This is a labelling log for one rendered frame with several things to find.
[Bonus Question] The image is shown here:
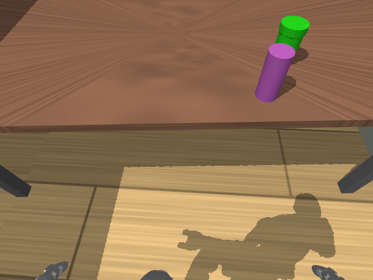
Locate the right robot hand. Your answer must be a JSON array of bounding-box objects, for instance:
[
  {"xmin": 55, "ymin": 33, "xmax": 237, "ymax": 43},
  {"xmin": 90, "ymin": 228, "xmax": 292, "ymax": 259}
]
[{"xmin": 312, "ymin": 265, "xmax": 345, "ymax": 280}]

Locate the left robot hand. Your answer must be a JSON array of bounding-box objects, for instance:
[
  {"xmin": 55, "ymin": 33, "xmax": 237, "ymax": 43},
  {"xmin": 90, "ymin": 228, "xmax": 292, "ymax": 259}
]
[{"xmin": 35, "ymin": 261, "xmax": 68, "ymax": 280}]

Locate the table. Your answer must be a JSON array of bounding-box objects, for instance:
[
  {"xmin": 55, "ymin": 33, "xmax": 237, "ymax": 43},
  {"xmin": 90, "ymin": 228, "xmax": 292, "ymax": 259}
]
[{"xmin": 0, "ymin": 0, "xmax": 373, "ymax": 197}]

